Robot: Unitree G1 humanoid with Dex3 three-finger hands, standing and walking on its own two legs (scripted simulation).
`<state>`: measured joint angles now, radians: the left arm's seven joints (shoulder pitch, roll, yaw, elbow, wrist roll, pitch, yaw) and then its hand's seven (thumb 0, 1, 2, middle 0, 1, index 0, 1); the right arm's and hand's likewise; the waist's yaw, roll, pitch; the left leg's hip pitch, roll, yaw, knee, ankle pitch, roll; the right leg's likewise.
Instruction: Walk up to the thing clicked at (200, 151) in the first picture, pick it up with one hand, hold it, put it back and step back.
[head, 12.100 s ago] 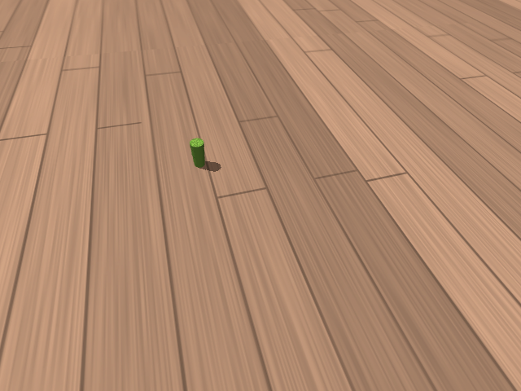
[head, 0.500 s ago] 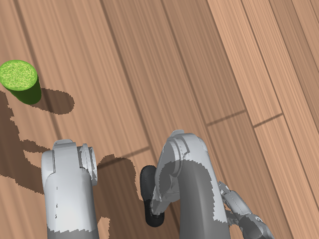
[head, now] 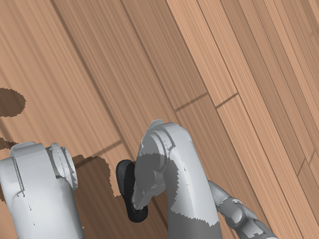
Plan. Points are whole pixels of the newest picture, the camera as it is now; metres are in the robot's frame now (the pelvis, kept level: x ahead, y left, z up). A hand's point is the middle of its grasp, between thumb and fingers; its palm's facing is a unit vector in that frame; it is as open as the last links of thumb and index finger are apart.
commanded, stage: close in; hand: left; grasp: from the side
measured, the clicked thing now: out of the picture +0.47 +0.30 -0.21
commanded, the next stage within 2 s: rest palm in 0.36 s
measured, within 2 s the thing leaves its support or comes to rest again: leaves its support in 1.30 s
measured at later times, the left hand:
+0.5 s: hand out of the picture +0.44 +0.28 -0.18, palm faces +0.35 -0.94 +0.02, open 17.3 cm
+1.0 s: hand out of the picture +0.46 +0.28 -0.19, palm faces +0.39 -0.92 -0.01, open 9.8 cm
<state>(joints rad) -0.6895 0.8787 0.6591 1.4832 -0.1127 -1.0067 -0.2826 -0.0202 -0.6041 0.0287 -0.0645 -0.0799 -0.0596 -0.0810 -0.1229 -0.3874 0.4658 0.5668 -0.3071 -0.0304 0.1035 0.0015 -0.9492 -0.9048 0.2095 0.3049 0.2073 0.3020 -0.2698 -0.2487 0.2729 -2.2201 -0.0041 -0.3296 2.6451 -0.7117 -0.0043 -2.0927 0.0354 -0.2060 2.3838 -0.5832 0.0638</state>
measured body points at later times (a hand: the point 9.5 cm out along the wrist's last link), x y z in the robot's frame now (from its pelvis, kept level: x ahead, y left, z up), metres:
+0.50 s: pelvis +0.00 +0.01 +0.00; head +0.23 +0.20 +0.33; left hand +0.41 +0.33 -0.18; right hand +0.16 -0.24 -0.03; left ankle +0.08 +0.12 -0.25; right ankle +0.15 -0.13 -0.25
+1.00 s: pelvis +0.00 +0.01 +0.00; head +0.25 +0.19 +0.32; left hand +0.43 +0.33 -0.18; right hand +0.15 -0.24 -0.03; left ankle +0.08 +0.12 -0.25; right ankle +0.15 -0.13 -0.25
